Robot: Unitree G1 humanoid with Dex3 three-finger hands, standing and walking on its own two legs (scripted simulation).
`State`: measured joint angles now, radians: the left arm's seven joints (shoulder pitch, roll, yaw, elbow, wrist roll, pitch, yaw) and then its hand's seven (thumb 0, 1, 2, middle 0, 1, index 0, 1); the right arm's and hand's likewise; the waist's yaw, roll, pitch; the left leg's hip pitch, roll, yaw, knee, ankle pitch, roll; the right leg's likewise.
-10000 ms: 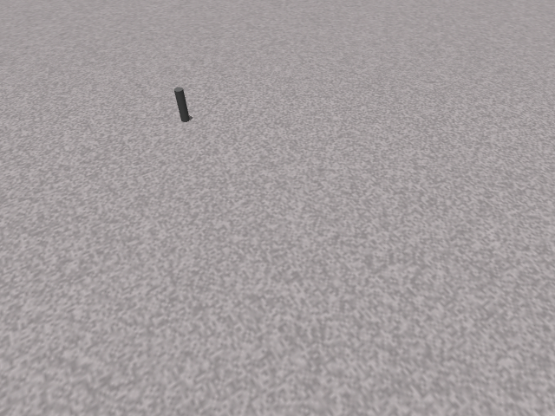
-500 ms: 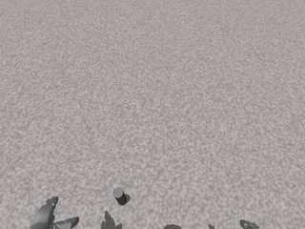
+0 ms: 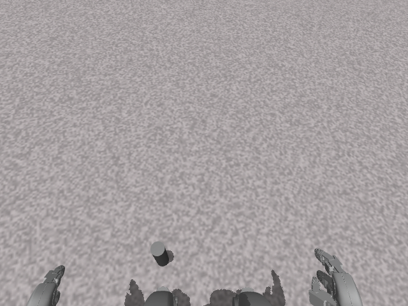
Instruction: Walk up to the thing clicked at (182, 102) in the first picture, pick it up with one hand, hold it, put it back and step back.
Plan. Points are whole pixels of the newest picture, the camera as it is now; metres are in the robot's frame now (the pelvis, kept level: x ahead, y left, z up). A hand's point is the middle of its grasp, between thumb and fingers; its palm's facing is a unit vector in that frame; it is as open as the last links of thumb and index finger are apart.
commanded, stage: go down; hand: left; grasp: from the side
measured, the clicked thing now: (160, 254) +0.35 +0.16 -0.60
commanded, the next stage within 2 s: none
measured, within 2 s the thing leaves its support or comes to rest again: neither
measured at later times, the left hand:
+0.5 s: hand (82, 273) +0.22 +0.29 -0.21, palm faces +0.03 -0.97 -0.23, open 17.2 cm
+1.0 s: hand (81, 256) +0.27 +0.33 -0.26, palm faces +0.01 -0.99 -0.16, open 17.4 cm
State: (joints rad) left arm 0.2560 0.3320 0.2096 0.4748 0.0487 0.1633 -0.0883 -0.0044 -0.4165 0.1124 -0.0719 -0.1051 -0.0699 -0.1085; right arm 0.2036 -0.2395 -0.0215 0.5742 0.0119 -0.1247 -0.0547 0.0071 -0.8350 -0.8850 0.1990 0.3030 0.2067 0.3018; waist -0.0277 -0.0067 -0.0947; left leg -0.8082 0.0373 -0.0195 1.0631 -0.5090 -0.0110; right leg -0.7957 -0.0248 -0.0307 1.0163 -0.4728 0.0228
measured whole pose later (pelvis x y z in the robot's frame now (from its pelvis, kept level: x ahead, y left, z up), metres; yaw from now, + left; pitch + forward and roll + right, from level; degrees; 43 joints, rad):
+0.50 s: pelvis -0.03 +0.00 -0.12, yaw +0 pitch +28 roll -3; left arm 0.01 0.46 0.40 0.58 -0.07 -0.17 -0.34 -0.01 -0.53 0.12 -0.07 -0.13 -0.07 -0.13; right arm 0.14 -0.29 -0.02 0.58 -0.01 -0.19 -0.04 0.01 -0.88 -0.90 0.20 0.30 0.21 0.30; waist -0.03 -0.02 -0.18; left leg -1.44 0.03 -0.05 1.62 -0.67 -0.02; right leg -1.42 -0.04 -0.04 1.58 -0.64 0.02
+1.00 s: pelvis -0.07 +0.00 -0.21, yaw -2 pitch +32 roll -5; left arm -0.29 0.63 0.57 0.86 -0.13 -0.33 -0.55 -0.01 -0.59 0.10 -0.07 -0.14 -0.08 -0.14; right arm 0.13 -0.32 0.04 0.64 0.00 -0.19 -0.03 0.01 -0.87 -0.89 0.20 0.30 0.21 0.30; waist -0.07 -0.01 -0.18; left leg -1.80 0.03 -0.08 1.90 -0.68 -0.01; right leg -1.77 -0.03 -0.05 1.84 -0.63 0.02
